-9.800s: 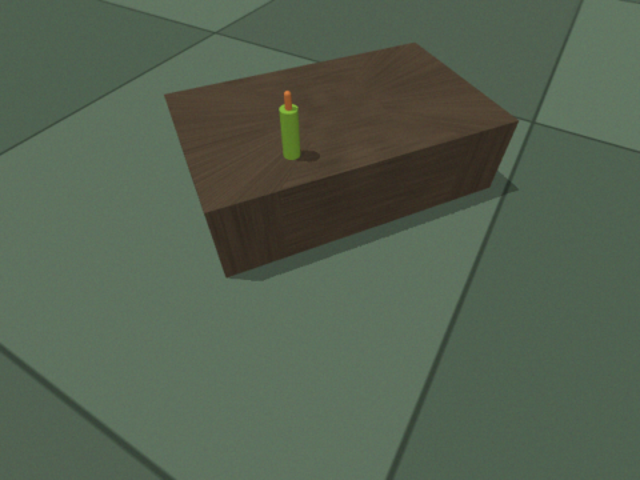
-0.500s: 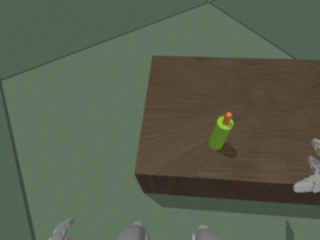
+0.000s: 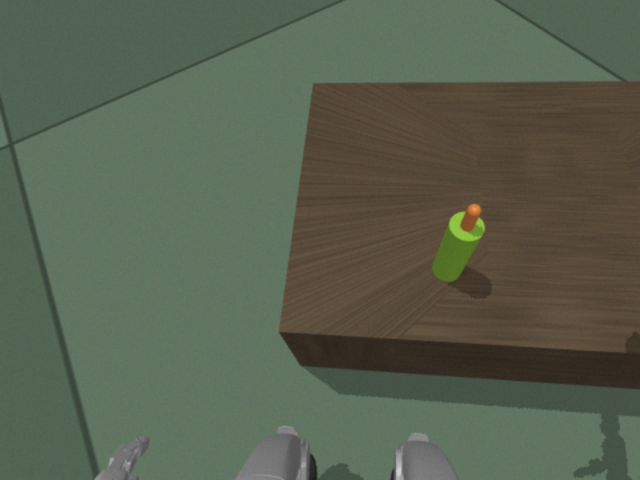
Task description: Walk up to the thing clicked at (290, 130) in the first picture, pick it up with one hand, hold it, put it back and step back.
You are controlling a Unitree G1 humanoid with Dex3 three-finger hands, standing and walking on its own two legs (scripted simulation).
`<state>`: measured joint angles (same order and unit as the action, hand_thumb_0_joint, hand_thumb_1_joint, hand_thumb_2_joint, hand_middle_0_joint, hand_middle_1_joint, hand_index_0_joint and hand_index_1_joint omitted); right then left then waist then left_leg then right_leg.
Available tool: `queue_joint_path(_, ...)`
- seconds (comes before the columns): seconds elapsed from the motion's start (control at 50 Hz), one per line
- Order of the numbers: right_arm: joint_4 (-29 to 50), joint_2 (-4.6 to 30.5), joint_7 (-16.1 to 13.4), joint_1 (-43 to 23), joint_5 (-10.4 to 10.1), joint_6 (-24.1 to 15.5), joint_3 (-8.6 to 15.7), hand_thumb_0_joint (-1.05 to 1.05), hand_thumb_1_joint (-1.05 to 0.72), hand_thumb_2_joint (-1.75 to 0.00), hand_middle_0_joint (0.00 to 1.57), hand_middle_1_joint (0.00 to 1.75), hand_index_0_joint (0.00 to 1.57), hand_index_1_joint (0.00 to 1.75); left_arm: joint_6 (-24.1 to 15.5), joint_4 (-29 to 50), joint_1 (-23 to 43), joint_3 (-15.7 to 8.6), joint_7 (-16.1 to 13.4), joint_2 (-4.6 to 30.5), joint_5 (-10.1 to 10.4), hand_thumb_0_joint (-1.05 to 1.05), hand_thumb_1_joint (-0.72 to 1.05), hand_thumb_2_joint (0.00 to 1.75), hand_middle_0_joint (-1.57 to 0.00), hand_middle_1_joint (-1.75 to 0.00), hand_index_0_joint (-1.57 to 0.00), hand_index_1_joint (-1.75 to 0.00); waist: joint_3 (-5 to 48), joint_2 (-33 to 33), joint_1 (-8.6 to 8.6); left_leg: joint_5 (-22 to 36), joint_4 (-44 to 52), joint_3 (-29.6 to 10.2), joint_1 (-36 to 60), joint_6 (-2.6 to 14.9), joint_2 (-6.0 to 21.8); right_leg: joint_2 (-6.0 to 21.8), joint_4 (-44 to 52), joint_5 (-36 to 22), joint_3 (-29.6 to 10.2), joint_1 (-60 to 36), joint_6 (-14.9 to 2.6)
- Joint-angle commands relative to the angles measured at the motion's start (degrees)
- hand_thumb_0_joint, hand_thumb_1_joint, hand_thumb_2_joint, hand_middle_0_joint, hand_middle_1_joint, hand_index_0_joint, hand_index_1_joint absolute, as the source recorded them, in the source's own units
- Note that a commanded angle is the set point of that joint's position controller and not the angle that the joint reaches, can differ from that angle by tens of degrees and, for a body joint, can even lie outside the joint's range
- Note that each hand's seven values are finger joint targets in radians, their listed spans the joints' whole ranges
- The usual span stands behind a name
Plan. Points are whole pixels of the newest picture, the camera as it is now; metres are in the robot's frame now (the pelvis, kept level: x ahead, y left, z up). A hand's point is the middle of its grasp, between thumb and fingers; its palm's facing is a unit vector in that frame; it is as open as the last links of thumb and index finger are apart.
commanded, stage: go down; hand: right
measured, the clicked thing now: (459, 242) +0.53 -0.19 -0.23
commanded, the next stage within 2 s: approach in 0.46 s
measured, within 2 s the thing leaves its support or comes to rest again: neither
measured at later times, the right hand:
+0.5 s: hand out of the picture +0.41 -0.37 +0.03, palm faces +0.18 +0.98 -0.07, open 17.7 cm
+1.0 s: hand (566, 248) +0.46 -0.32 -0.11, palm faces +0.11 +0.99 +0.04, open 17.5 cm
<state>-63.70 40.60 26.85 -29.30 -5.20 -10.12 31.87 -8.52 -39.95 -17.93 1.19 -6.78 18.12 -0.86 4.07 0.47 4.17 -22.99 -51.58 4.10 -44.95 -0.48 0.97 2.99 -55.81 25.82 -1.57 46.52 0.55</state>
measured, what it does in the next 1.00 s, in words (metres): lowers itself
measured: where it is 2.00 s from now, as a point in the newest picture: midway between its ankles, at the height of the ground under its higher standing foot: outside the picture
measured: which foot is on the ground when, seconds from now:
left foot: down 0.00-1.00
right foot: down 0.00-1.00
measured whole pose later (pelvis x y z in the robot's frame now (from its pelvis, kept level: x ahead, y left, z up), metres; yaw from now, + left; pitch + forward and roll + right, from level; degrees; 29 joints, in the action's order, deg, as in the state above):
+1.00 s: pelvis -0.03 -0.01 -0.14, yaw +4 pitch +33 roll +6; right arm -72.5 44.7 31.9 -48.6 -10.0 -31.1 40.0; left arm -6.7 -35.3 -13.1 5.8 -1.2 18.5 -4.0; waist 8.6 0.6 9.5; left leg -33.2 -87.2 4.0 -87.1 -1.3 0.6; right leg 3.8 -92.9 37.3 -3.5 89.0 -0.1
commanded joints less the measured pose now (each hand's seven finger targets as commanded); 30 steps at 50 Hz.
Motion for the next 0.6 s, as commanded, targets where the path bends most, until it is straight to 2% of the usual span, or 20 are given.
queue_joint_path(0.0,9.4,22.9,0.4,-16.6,-1.3,-5.7,4.6,0.0,0.61,-0.06,0.02,0.06,0.03,0.06,-0.8,3.6,-7.1,-3.8,-0.1,11.3,0.0,0.0,0.92,0.88,-0.19,-0.3,-0.2,-0.29,22.0,-8.2,-0.52,14.4,3.8,-2.0,6.6,2.04,-1.2,-1.3,5.5,-20.0,-1.4,-14.0,-1.82)
queue_joint_path(0.02,9.6,23.4,0.5,-18.4,-1.2,-6.1,4.5,0.0,0.61,-0.06,0.02,0.06,0.03,0.06,-0.7,3.4,-7.4,-3.9,-0.2,11.5,-0.1,0.0,0.92,0.88,-0.19,-0.3,-0.19,-0.29,22.4,-8.5,0.01,15.0,3.7,-2.4,7.1,1.97,-1.1,-1.5,5.0,-19.9,-1.2,-13.6,-1.96)
queue_joint_path(0.04,8.9,22.7,0.8,-18.7,-1.7,-6.5,4.4,0.0,0.61,-0.07,0.02,0.06,0.03,0.06,-0.6,3.3,-7.9,-3.7,-0.1,11.6,-0.1,0.0,0.92,0.88,-0.19,-0.3,-0.19,-0.29,23.1,-7.7,0.11,15.5,3.2,-2.1,6.1,1.87,-1.3,-1.3,4.5,-21.3,-1.4,-14.2,-1.86)
queue_joint_path(0.06,8.3,23.7,1.0,-18.6,-1.5,-6.7,4.7,0.0,0.61,-0.07,0.02,0.06,0.03,0.06,-0.5,2.9,-8.0,-3.6,0.1,11.6,-0.1,0.0,0.92,0.88,-0.19,-0.3,-0.2,-0.29,23.3,-8.3,-0.09,16.3,2.9,-2.3,6.5,1.87,-1.1,-1.4,4.0,-22.0,-1.2,-13.5,-1.94)
queue_joint_path(0.08,7.0,22.9,1.4,-19.4,-1.7,-6.8,4.1,0.0,0.61,-0.07,0.02,0.06,0.03,0.06,-0.4,2.9,-8.2,-3.6,0.1,11.9,-0.2,0.0,0.91,0.88,-0.19,-0.3,-0.2,-0.29,24.1,-8.2,0.47,16.4,2.8,-2.3,5.3,1.78,-1.2,-1.3,3.3,-22.9,-1.3,-14.1,-1.77)
queue_joint_path(0.1,8.7,25.0,1.4,-20.2,-1.8,-7.2,5.4,0.0,0.61,-0.06,0.02,0.06,0.03,0.06,-0.2,3.0,-8.0,-3.6,0.3,12.0,-0.2,0.0,0.92,0.88,-0.19,-0.3,-0.19,-0.29,24.2,-9.6,-0.04,15.8,2.6,-2.1,5.4,1.98,-1.2,-1.4,3.6,-22.4,-1.5,-13.7,-1.83)
queue_joint_path(0.14,7.2,25.0,1.6,-20.6,-1.6,-7.5,5.3,0.0,0.61,-0.07,0.02,0.06,0.03,0.06,0.1,2.8,-8.6,-3.5,0.5,12.1,-0.3,0.0,0.91,0.88,-0.19,-0.3,-0.19,-0.29,24.9,-9.5,-0.07,16.3,2.4,-2.1,5.8,1.98,-1.2,-1.5,3.3,-23.0,-1.4,-13.6,-1.83)
queue_joint_path(0.18,8.8,27.7,1.4,-23.2,-1.4,-8.0,6.7,0.0,0.61,-0.07,0.03,0.05,0.03,0.05,0.4,2.9,-9.1,-3.2,0.6,12.0,-0.2,0.0,0.91,0.89,-0.19,-0.3,-0.19,-0.3,26.0,-9.8,-0.08,16.3,2.5,-2.5,6.6,1.91,-1.2,-1.6,2.9,-22.0,-1.1,-13.1,-1.99)
queue_joint_path(0.2,8.4,27.4,1.4,-23.1,-1.2,-8.1,6.6,0.0,0.61,-0.06,0.03,0.05,0.03,0.05,0.5,2.8,-9.4,-3.1,0.8,11.7,-0.1,0.0,0.91,0.89,-0.19,-0.3,-0.19,-0.3,26.9,-9.5,0.34,17.2,2.4,-2.5,6.8,1.92,-1.2,-1.5,2.6,-22.9,-1.1,-13.5,-2.05)
queue_joint_path(0.26,4.5,25.6,1.8,-21.1,-1.4,-7.7,5.5,0.0,0.61,-0.06,0.03,0.05,0.04,0.05,0.8,3.0,-9.1,-3.1,1.3,12.3,-0.1,0.0,0.91,0.88,-0.19,-0.3,-0.19,-0.29,23.3,-9.5,0.2,14.4,2.5,-1.9,4.1,2.13,-1.5,-1.3,3.3,-20.9,-1.6,-12.2,-1.9)
queue_joint_path(0.28,7.8,28.6,1.4,-23.0,-1.2,-8.2,7.3,0.0,0.6,-0.07,0.03,0.05,0.04,0.05,0.9,3.1,-9.1,-3.0,1.4,12.3,-0.2,0.0,0.91,0.88,-0.19,-0.3,-0.19,-0.29,24.2,-11.3,-0.6,13.9,2.6,-2.0,4.4,2.24,-1.4,-1.3,3.5,-20.4,-1.6,-12.8,-1.9)
queue_joint_path(0.3,7.5,29.0,1.4,-24.4,-1.0,-8.2,7.4,0.0,0.61,-0.06,0.03,0.05,0.04,0.05,1.2,3.3,-9.5,-2.8,1.5,12.0,-0.1,0.0,0.91,0.89,-0.19,-0.3,-0.19,-0.3,25.5,-11.1,-0.01,14.0,2.8,-1.9,4.1,2.2,-1.5,-1.0,3.4,-21.2,-1.7,-13.9,-1.85)
queue_joint_path(0.34,2.9,25.8,1.9,-21.2,-1.5,-7.7,5.8,0.0,0.61,-0.06,0.03,0.05,0.04,0.05,1.2,3.2,-9.4,-3.0,1.8,12.5,-0.1,0.0,0.9,0.89,-0.19,-0.3,-0.19,-0.3,22.8,-10.7,0.2,12.5,2.5,-1.4,2.2,2.26,-1.7,-0.6,4.0,-20.4,-2.5,-13.2,-1.48)
queue_joint_path(0.4,6.9,28.1,1.6,-24.6,-1.1,-8.6,7.1,0.0,0.61,-0.06,0.03,0.05,0.04,0.05,1.4,3.4,-9.8,-3.0,2.2,12.3,0.0,0.0,0.9,0.89,-0.19,-0.3,-0.19,-0.3,25.5,-10.6,0.33,13.5,2.0,-1.4,2.8,2.32,-1.8,-0.7,3.4,-21.6,-2.4,-13.8,-1.72)
queue_joint_path(0.42,5.0,27.2,1.7,-23.5,-1.2,-8.5,6.3,0.0,0.6,-0.06,0.03,0.05,0.04,0.05,1.6,3.6,-9.6,-2.8,2.2,12.3,-0.2,0.0,0.9,0.89,-0.19,-0.3,-0.19,-0.3,24.4,-11.4,0.52,13.6,2.2,-1.7,2.8,2.29,-1.7,-0.8,3.2,-21.0,-2.0,-13.0,-1.76)
queue_joint_path(0.48,5.1,27.2,1.8,-25.3,-1.6,-8.9,6.6,0.0,0.6,-0.06,0.03,0.05,0.04,0.05,1.8,3.3,-10.2,-2.9,2.7,12.5,0.1,0.0,0.9,0.89,-0.18,-0.3,-0.19,-0.3,24.7,-10.7,1.11,13.0,1.8,-1.5,1.4,2.28,-1.8,-0.5,2.9,-21.2,-2.6,-13.1,-1.55)
queue_joint_path(0.5,4.2,26.0,1.9,-24.2,-1.5,-9.0,5.7,0.0,0.59,-0.07,0.03,0.05,0.04,0.05,1.8,3.3,-10.1,-2.9,2.7,12.4,0.0,0.0,0.9,0.9,-0.19,-0.3,-0.19,-0.3,24.4,-10.6,1.11,13.5,1.7,-1.5,1.3,2.31,-1.8,-0.5,2.7,-21.9,-2.4,-13.3,-1.59)
queue_joint_path(0.52,7.0,27.5,1.7,-26.8,-1.6,-9.4,6.4,0.0,0.58,-0.07,0.03,0.05,0.04,0.05,1.9,3.4,-10.0,-3.1,2.8,12.6,0.1,0.0,0.89,0.89,-0.19,-0.3,-0.19,-0.3,25.6,-10.7,1.3,13.5,1.7,-1.6,1.5,2.3,-1.8,-0.6,2.6,-21.3,-2.4,-13.4,-1.73)
queue_joint_path(0.56,5.2,27.6,1.8,-27.1,-1.7,-9.4,6.3,0.0,0.61,-0.08,0.02,0.06,0.03,0.06,2.0,3.3,-10.2,-2.7,2.9,12.6,0.1,0.0,0.91,0.9,-0.2,-0.31,-0.2,-0.31,24.2,-11.4,1.44,12.4,1.6,-1.6,0.0,2.32,-1.7,-0.3,2.8,-20.5,-2.9,-13.0,-1.56)
queue_joint_path(0.58,3.2,26.5,1.9,-26.1,-1.8,-9.5,5.7,0.0,0.59,-0.09,0.02,0.06,0.03,0.06,2.0,3.3,-9.7,-2.6,3.0,12.6,0.1,0.0,0.91,0.9,-0.2,-0.3,-0.2,-0.3,22.6,-10.6,1.44,11.3,1.4,-1.4,-1.1,2.25,-1.8,-0.2,2.9,-18.9,-3.3,-11.8,-1.47)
